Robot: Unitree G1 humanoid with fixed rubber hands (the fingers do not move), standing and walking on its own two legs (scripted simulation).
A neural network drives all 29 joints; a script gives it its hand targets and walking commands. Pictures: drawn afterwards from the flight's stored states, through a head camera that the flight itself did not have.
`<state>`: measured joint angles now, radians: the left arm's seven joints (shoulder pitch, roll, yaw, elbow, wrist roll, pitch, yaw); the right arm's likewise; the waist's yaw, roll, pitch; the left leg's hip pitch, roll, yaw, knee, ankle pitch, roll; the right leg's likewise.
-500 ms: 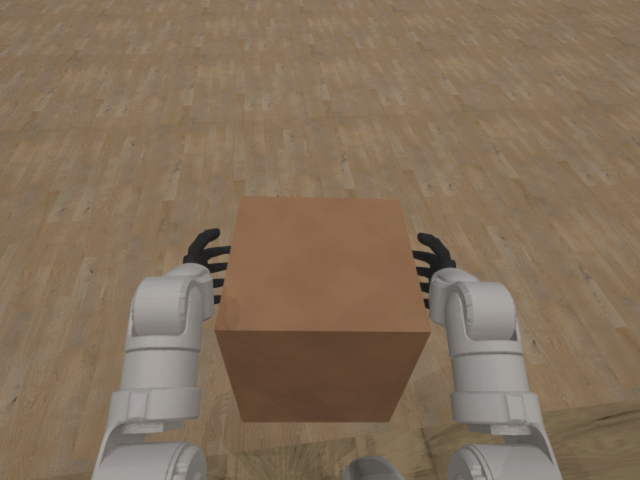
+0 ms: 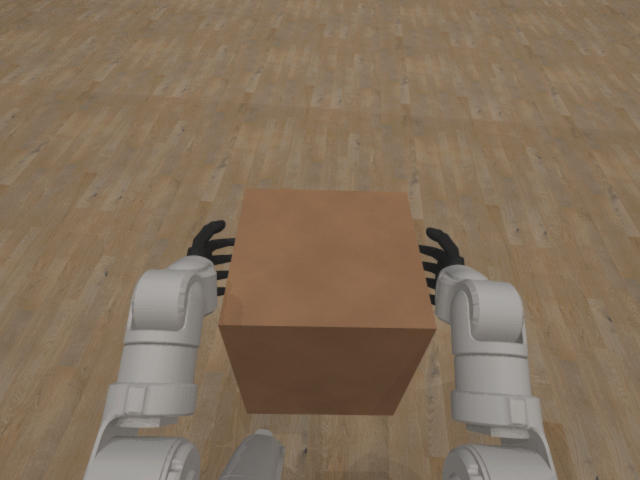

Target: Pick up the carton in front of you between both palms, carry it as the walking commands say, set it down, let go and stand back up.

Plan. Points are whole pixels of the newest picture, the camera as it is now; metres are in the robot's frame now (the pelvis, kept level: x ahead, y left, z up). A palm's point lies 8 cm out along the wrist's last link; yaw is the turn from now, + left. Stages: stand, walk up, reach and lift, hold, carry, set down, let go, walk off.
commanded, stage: carry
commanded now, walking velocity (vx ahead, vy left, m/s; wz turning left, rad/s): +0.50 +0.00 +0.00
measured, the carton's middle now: (323, 307) +0.34 +0.03 +0.01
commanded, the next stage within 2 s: none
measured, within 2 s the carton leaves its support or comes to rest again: neither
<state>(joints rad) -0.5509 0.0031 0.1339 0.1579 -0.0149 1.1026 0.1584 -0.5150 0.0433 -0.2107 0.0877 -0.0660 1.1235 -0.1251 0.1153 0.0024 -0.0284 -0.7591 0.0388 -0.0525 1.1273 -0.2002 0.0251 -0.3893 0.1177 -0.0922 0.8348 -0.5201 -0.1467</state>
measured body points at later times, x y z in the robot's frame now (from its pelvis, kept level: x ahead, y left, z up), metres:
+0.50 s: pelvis +0.37 +0.02 -0.09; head +0.43 +0.03 +0.36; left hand +0.74 +0.14 -0.04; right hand +0.71 -0.16 -0.03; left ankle +0.32 +0.08 -0.81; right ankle +0.48 -0.13 -0.74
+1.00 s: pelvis +0.72 -0.01 -0.06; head +0.72 -0.02 +0.39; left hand +1.01 +0.16 +0.03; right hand +1.02 -0.15 +0.02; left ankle +0.81 +0.14 -0.77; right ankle +0.64 -0.09 -0.81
